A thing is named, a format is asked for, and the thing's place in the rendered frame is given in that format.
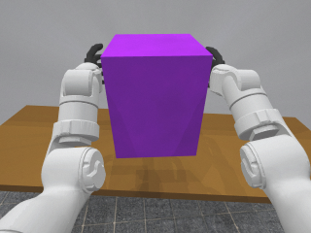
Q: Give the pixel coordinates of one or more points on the robot left upper arm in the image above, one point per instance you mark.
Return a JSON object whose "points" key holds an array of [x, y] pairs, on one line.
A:
{"points": [[69, 176]]}

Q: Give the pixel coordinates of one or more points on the right robot forearm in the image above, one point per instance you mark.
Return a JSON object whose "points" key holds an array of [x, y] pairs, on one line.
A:
{"points": [[254, 116]]}

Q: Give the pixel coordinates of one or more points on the robot right upper arm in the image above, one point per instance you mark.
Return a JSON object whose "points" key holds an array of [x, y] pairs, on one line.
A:
{"points": [[278, 166]]}

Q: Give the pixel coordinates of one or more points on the table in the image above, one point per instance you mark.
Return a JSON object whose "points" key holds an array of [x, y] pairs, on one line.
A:
{"points": [[213, 174]]}

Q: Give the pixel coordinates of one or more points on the carton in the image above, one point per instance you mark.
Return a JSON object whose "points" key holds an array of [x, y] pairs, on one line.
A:
{"points": [[156, 87]]}

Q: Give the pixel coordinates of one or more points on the right robot hand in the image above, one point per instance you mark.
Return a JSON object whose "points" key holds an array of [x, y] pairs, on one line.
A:
{"points": [[217, 61]]}

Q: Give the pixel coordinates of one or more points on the left robot hand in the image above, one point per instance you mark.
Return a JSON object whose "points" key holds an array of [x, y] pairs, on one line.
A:
{"points": [[92, 57]]}

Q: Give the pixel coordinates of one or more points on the left robot forearm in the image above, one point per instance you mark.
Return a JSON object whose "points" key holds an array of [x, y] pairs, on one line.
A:
{"points": [[78, 109]]}

